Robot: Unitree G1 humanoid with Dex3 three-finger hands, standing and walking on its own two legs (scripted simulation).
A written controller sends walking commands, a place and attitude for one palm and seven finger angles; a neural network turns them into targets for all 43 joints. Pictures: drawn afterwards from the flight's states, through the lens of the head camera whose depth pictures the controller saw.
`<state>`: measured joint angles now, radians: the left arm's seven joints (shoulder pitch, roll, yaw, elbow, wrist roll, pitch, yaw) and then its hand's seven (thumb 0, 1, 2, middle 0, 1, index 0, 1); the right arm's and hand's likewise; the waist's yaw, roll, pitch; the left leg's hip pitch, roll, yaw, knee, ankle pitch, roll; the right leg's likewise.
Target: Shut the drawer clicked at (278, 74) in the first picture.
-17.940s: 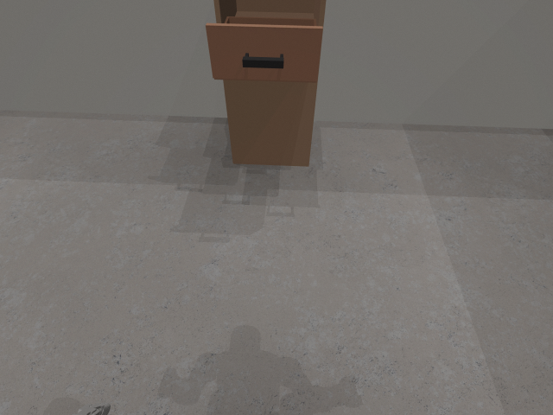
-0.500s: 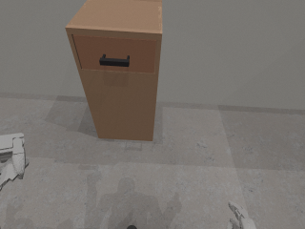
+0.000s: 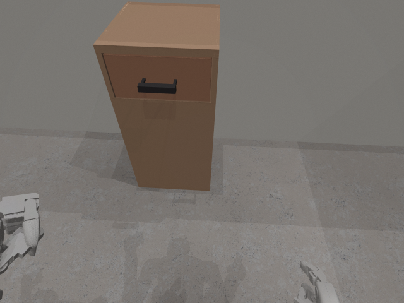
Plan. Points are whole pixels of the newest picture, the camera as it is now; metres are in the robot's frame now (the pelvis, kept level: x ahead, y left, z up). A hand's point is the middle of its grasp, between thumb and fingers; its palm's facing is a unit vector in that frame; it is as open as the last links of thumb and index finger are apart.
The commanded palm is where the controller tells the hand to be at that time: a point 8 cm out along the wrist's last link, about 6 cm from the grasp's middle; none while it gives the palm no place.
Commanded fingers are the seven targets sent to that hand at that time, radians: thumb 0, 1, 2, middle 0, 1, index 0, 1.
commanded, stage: stop stepping back and stand still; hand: left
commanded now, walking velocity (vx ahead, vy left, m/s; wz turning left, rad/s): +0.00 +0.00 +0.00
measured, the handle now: (158, 84) +0.82 +0.21 -0.03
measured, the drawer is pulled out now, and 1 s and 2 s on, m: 0.00 0.00 0.00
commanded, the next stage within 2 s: let the arm hang, fingers relaxed in 0.20 s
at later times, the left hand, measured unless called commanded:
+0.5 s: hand out of the picture +0.13 +0.24 -0.11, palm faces +0.05 -0.93 -0.36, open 3.0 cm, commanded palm none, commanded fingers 0.00 0.90 0.90 -0.96 -1.12 -0.96 -1.12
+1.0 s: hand out of the picture -0.10 +0.18 -0.17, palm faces +0.06 -0.97 -0.23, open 6.5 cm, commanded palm none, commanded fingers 0.00 0.90 0.90 -0.20 -0.30 -0.20 -0.30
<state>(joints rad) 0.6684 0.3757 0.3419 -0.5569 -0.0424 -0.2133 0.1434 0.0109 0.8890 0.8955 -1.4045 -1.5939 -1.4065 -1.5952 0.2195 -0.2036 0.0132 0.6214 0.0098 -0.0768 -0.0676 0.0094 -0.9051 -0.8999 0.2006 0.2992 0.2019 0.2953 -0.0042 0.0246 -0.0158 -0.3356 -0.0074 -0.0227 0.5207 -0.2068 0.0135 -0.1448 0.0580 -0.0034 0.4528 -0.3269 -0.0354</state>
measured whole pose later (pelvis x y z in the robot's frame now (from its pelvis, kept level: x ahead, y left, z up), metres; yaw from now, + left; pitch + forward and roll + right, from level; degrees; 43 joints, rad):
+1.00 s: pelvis -0.03 +0.00 +0.00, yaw +2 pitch -2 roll -1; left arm 0.36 0.17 0.01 1.17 0.01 0.02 0.03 0.01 0.91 0.90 -0.35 -0.47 -0.35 -0.47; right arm 0.29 -0.14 0.00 1.12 -0.01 0.03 -0.03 0.00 -0.91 -0.90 0.20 0.30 0.20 0.29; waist 0.00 0.03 0.06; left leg -0.28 -0.03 -0.05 0.44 -0.12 0.02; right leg -0.11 0.03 -0.03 0.44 -0.29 -0.03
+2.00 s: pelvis +0.01 -0.03 +0.00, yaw +2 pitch -2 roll +0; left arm 0.28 0.14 0.02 1.14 0.01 0.00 0.04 0.00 0.91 0.90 -0.20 -0.29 -0.20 -0.30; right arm 0.23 -0.17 -0.01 1.13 -0.01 0.01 -0.05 0.00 -0.91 -0.90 0.20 0.30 0.20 0.29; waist 0.00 0.02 0.06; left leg -0.23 -0.01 -0.05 0.43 -0.17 -0.02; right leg -0.04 0.06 -0.03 0.39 -0.32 -0.07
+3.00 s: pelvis +0.01 -0.03 +0.01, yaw +0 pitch -2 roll +1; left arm 0.24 0.18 0.02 1.14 0.01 -0.01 0.03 0.00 0.91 0.90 -0.20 -0.29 -0.20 -0.30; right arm 0.22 -0.20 0.00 1.14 -0.01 0.01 -0.04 0.00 -0.91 -0.90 0.20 0.30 0.20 0.29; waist -0.01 0.02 0.07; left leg -0.19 0.01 -0.04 0.40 -0.16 -0.03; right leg -0.01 0.07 -0.01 0.35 -0.30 -0.08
